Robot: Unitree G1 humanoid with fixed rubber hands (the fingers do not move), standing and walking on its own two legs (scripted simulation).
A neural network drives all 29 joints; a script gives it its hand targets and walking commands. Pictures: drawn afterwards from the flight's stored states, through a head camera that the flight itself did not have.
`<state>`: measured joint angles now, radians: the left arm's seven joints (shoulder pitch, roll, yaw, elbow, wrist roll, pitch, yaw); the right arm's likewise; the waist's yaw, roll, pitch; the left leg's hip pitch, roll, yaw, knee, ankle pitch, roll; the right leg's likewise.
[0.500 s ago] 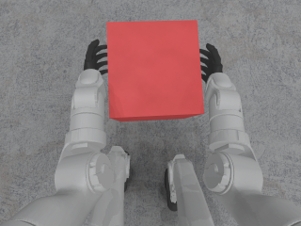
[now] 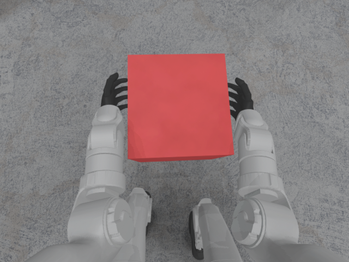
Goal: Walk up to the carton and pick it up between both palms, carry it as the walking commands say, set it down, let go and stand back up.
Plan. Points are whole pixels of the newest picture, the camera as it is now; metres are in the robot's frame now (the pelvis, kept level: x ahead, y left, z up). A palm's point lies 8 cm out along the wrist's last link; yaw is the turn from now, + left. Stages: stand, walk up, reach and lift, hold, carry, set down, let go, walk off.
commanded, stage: reach and lift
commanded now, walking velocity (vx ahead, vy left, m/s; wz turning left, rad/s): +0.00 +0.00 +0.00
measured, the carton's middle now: (176, 115) +0.44 +0.01 -0.11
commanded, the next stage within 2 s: none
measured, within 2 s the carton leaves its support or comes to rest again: neither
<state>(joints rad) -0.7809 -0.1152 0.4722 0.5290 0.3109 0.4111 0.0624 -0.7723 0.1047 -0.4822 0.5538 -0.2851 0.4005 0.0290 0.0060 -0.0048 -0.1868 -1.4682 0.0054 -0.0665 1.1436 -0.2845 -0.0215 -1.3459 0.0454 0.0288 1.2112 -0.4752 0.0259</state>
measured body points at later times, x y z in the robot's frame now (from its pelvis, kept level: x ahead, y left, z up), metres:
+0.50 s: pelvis +0.02 +0.00 +0.06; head +0.18 +0.02 +0.48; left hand +0.41 +0.17 +0.02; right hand +0.42 -0.13 +0.03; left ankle +0.11 +0.13 -0.61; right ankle +0.03 -0.13 -0.61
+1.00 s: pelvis +0.03 +0.01 +0.11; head +0.14 +0.03 +0.55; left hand +0.39 +0.17 +0.09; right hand +0.39 -0.13 +0.09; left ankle +0.11 +0.13 -0.61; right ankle +0.03 -0.13 -0.61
